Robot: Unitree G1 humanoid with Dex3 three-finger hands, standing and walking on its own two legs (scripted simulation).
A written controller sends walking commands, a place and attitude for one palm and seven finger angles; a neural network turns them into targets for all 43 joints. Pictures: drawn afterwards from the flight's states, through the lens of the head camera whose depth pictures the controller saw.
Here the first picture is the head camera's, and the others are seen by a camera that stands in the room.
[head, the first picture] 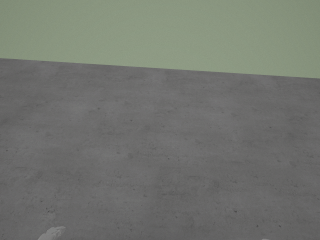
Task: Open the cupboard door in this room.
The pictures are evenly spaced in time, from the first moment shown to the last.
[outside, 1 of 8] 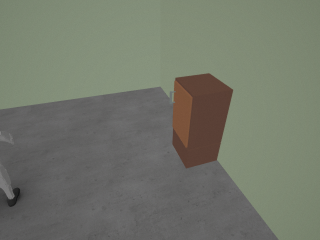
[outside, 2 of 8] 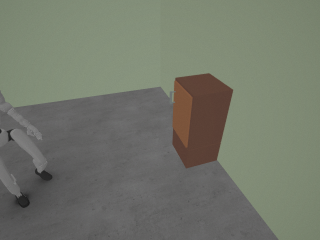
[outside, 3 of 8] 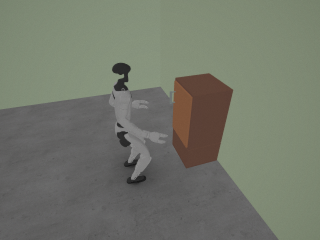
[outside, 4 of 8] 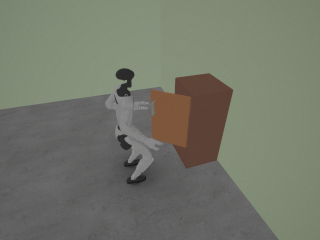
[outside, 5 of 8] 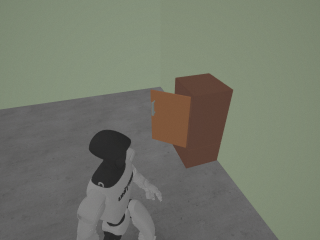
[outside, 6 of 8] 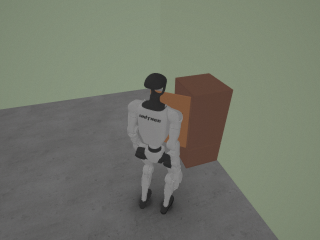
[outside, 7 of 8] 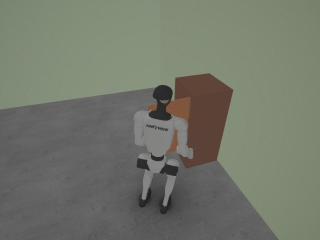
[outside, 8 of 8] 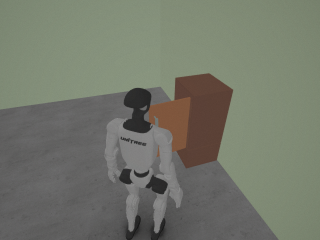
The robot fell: no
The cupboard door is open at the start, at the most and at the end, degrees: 0 98 95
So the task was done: yes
